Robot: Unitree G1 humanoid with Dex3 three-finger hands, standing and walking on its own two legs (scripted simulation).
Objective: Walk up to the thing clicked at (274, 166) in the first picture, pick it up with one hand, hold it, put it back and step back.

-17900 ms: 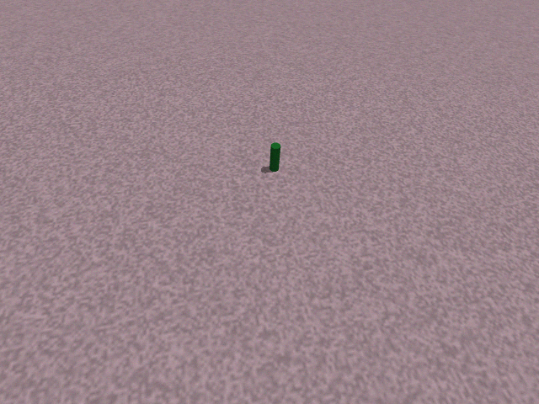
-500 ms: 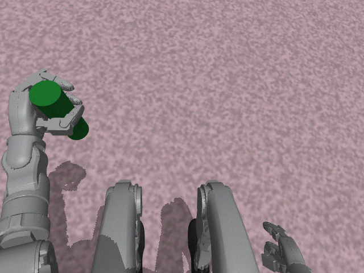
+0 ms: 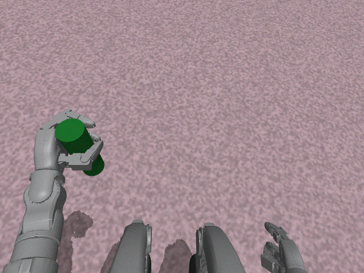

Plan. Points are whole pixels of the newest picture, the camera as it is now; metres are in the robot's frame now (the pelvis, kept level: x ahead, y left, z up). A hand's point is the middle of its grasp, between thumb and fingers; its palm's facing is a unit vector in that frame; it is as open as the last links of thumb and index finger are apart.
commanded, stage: lift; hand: left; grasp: from the side
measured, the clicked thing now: (83, 150) +0.37 +0.21 +0.00
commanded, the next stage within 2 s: hold in 1.06 s
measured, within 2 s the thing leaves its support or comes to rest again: neither
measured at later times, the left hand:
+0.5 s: hand (77, 125) +0.36 +0.19 +0.11, palm faces +0.10 -0.99 -0.04, open 7.1 cm
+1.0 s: hand (82, 112) +0.37 +0.17 +0.14, palm faces +0.10 -0.99 -0.02, open 7.1 cm
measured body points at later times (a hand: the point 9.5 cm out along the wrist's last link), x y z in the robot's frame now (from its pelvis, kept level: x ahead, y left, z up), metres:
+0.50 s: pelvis +0.02 +0.00 +0.07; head +0.10 +0.01 +0.52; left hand +0.35 +0.24 +0.12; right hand +0.16 -0.23 -0.04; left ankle +0.05 +0.11 -0.58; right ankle +0.05 -0.12 -0.58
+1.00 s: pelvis +0.04 -0.01 +0.10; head +0.10 +0.00 +0.55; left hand +0.36 +0.23 +0.15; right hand +0.18 -0.25 -0.01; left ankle +0.05 +0.11 -0.58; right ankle +0.05 -0.12 -0.58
